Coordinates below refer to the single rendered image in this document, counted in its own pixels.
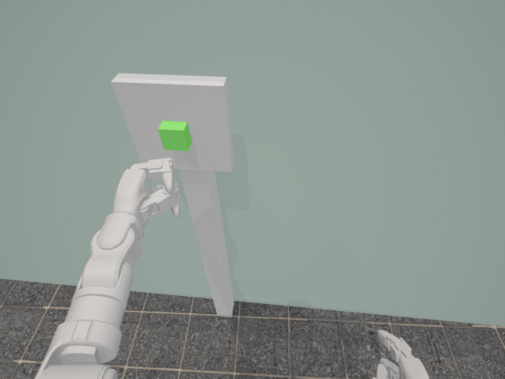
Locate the right robot hand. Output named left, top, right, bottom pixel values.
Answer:
left=372, top=330, right=429, bottom=379

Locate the left robot hand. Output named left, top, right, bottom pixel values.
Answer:
left=112, top=158, right=181, bottom=227

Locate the robot left forearm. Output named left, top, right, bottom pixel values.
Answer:
left=34, top=212, right=144, bottom=379

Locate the panel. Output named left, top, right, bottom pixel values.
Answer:
left=111, top=73, right=234, bottom=317

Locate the button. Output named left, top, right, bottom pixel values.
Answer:
left=158, top=121, right=192, bottom=152

